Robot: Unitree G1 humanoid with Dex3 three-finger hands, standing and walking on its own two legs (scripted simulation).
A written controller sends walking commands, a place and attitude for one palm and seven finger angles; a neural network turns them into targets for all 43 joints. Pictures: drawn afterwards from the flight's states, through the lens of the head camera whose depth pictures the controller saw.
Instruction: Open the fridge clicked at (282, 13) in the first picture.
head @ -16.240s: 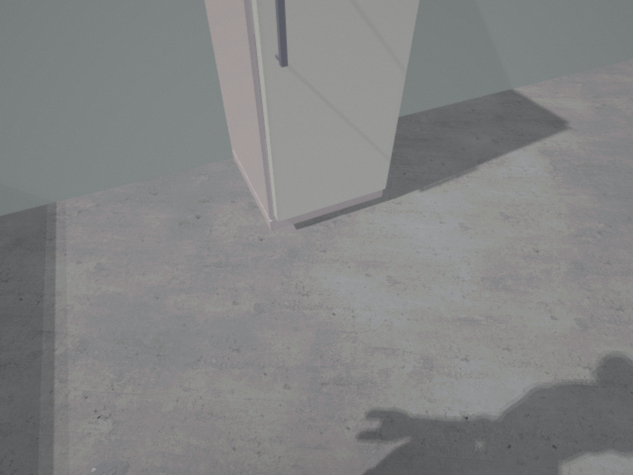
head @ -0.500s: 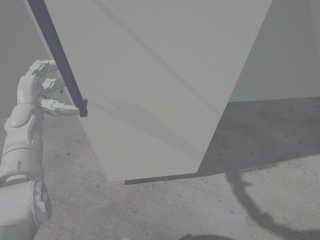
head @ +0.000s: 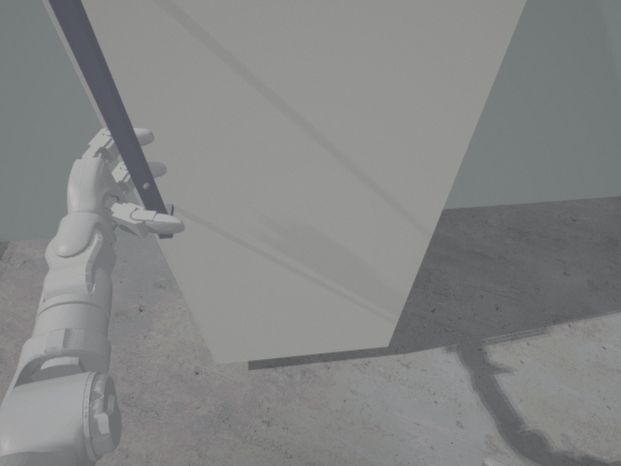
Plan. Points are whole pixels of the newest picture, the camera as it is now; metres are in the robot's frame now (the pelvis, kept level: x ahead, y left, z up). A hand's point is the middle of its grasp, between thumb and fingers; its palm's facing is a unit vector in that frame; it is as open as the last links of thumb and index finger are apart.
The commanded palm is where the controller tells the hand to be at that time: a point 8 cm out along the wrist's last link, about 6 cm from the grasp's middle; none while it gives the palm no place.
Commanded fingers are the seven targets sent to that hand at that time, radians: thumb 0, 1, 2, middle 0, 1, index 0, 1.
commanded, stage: slide the fingers in behind the handle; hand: left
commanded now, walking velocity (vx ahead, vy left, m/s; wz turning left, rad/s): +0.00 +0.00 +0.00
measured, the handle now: (123, 114) +0.48 +0.24 +0.22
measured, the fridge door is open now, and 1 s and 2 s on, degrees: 0 0 0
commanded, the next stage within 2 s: grip the handle and tug to test in 0.72 s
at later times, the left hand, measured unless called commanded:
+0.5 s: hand (153, 190) +0.42 +0.21 +0.15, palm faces +0.12 -0.99 +0.01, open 14.1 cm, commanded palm +0.39 +0.25 +0.14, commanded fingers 0.00 -0.50 0.30 -0.30 -1.20 -0.30 -1.20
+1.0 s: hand (151, 188) +0.43 +0.21 +0.14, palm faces +0.12 -0.99 +0.02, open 13.3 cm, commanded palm +0.40 +0.26 +0.14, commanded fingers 0.00 -0.03 0.50 -0.35 -1.27 -0.35 -1.27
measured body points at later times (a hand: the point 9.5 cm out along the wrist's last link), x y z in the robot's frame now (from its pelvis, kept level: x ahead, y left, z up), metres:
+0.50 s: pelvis -0.01 +0.00 +0.00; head +0.01 -0.01 +0.45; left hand +0.41 +0.26 +0.15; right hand +0.08 -0.26 -0.11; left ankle +0.04 +0.13 -0.72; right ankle -0.04 -0.12 -0.72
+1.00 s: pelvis -0.01 +0.00 +0.00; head +0.02 +0.00 +0.45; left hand +0.42 +0.27 +0.14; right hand +0.07 -0.26 -0.11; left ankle +0.04 +0.13 -0.72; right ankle -0.04 -0.12 -0.72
